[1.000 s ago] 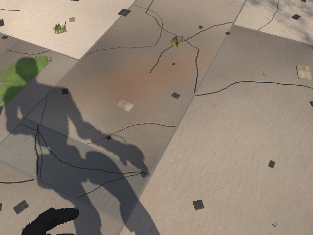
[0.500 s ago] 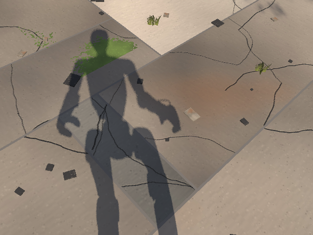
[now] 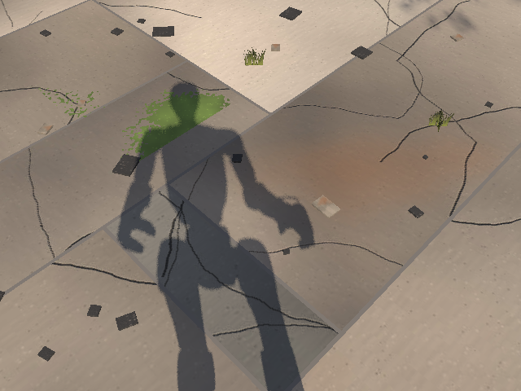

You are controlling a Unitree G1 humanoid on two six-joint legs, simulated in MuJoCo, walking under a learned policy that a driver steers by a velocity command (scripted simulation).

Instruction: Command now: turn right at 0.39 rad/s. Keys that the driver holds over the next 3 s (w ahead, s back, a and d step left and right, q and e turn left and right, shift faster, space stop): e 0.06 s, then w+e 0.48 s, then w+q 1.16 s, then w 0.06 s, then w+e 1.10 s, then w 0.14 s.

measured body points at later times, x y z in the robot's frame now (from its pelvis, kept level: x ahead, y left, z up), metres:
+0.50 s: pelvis +0.07 -0.09 +0.01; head +0.08 -0.12 +0.45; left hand +0.24 +0.15 -0.09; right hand +0.13 -0.39 -0.10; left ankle +0.09 +0.08 -0.65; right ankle +0.02 -0.16 -0.73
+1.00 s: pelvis +0.35 -0.15 +0.00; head +0.39 -0.17 +0.45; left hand +0.52 +0.08 -0.10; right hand +0.42 -0.45 -0.10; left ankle +0.43 -0.10 -0.73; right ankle +0.22 -0.25 -0.63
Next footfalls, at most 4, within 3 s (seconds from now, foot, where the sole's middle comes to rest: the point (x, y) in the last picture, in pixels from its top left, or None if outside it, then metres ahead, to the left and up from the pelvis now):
0.38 right None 0.06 -0.17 -0.77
0.86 left None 0.47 -0.11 -0.77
1.30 right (416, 320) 0.67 -0.38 -0.77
1.82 left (300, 245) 0.92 -0.08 -0.77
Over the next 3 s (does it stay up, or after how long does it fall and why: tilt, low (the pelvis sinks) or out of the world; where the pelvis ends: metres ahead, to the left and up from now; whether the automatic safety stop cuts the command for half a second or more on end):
stays up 1.46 -0.17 0.01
